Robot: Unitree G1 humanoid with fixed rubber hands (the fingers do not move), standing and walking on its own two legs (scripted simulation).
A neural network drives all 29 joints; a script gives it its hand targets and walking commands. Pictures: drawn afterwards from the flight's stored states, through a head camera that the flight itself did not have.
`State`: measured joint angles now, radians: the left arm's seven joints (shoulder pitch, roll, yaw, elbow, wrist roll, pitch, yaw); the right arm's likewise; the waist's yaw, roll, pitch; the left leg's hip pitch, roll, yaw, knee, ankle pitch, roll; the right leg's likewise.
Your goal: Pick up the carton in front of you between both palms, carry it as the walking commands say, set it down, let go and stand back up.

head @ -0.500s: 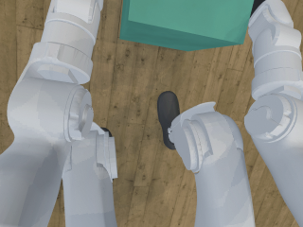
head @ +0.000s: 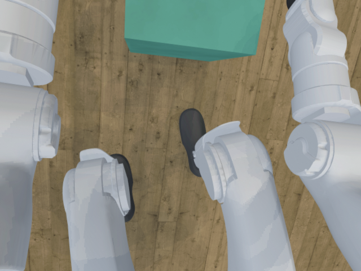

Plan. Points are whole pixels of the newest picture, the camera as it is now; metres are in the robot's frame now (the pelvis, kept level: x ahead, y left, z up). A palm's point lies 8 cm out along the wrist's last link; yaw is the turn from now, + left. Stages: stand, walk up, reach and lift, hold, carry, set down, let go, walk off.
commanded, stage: set down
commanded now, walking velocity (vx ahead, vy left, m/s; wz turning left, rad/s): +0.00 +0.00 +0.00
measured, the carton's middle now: out of the picture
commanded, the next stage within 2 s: let go in 0.82 s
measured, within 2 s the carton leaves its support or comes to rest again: neither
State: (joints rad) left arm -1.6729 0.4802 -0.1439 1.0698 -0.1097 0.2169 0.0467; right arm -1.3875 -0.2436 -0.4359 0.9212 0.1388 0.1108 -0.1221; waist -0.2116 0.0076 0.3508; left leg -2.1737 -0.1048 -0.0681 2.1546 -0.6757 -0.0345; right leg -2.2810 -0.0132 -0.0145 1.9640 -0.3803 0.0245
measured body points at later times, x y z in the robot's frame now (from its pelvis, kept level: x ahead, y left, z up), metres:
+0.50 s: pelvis +0.02 +0.00 +0.12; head +0.37 -0.01 +0.40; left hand +0.65 +0.08 +0.01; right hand +0.51 -0.29 +0.01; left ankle +0.08 +0.12 -0.37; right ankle +0.16 -0.12 -0.37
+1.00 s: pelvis +0.05 +0.00 +0.25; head +0.36 -0.02 +0.57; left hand +0.62 +0.09 +0.14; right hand +0.49 -0.28 +0.14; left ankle +0.08 +0.12 -0.37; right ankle +0.16 -0.12 -0.37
